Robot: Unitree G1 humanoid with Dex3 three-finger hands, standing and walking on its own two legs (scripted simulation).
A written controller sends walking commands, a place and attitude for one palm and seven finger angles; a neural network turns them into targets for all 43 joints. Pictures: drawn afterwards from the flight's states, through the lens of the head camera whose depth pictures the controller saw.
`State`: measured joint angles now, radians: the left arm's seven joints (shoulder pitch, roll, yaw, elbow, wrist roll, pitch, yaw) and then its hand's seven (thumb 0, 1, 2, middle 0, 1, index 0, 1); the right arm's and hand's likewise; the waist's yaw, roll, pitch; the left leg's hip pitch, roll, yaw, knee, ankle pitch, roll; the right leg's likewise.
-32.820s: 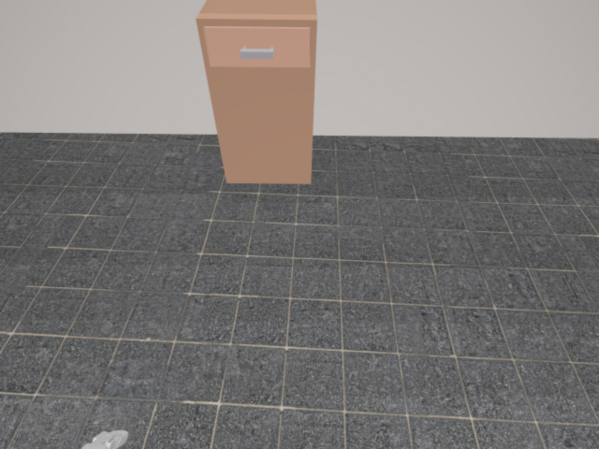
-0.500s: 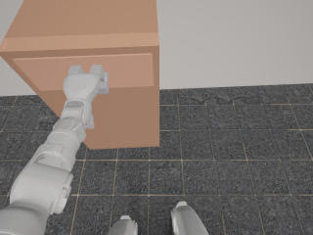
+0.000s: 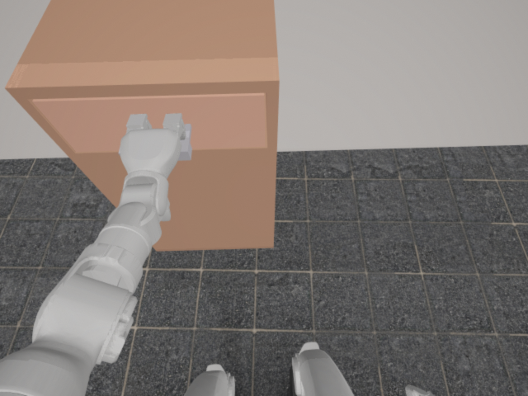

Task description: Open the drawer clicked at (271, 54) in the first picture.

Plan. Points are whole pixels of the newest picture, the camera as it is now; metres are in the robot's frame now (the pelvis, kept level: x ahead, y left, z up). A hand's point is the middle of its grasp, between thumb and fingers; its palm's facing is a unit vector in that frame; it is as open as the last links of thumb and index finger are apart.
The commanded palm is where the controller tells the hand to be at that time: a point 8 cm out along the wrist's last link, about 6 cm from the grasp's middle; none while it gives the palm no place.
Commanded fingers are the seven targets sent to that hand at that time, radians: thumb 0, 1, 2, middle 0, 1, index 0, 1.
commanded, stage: lift the hand off the handle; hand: left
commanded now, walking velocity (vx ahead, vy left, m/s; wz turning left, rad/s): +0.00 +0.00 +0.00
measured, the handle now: (158, 140) +0.55 +0.17 -0.01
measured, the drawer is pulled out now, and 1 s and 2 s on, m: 0.00 0.00 0.00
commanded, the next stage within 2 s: none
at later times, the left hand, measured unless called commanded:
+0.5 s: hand (161, 170) +0.49 +0.16 -0.01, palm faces -0.11 +0.00 -0.99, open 13.8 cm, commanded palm +0.47 +0.15 +0.04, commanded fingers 0.00 -0.50 0.30 -0.30 -1.20 -0.30 -1.20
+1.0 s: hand (156, 160) +0.49 +0.16 +0.02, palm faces -0.02 -0.07 -1.00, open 13.7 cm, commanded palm +0.46 +0.16 +0.08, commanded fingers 0.00 -0.50 0.30 -0.30 -1.20 -0.30 -1.20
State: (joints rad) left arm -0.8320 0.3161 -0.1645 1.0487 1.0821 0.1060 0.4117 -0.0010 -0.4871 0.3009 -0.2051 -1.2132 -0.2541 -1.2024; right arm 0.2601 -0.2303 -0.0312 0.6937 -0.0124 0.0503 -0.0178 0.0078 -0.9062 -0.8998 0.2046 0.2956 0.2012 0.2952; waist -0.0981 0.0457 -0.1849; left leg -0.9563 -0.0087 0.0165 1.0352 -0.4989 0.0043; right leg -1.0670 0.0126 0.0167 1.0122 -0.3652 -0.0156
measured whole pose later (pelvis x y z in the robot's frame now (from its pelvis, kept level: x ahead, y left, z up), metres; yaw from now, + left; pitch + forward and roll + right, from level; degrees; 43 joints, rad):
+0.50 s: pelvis +0.00 +0.00 +0.00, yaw +0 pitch +25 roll +0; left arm -0.86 0.32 -0.15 1.09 1.07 0.12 0.39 0.00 -0.49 0.30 -0.31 -1.20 -0.28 -1.28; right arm 0.28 -0.22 -0.05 0.72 -0.03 0.06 -0.01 0.01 -0.91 -0.90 0.20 0.30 0.20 0.30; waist -0.12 0.05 -0.17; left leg -0.96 -0.01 0.00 1.03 -0.50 0.01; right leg -1.06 0.01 0.00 0.99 -0.36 -0.01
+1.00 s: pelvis +0.04 +0.01 +0.03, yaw +0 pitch +22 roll +0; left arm -0.64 0.29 -0.14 0.85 1.07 0.01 0.44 0.00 -0.48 0.30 -0.31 -1.18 -0.34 -1.17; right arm 0.28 -0.22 -0.08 0.72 -0.04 0.08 -0.01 0.01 -0.91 -0.90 0.20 0.30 0.20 0.29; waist -0.07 0.07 -0.15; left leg -0.76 0.00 -0.01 0.88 -0.49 0.01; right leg -0.85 0.02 0.00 0.84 -0.37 -0.01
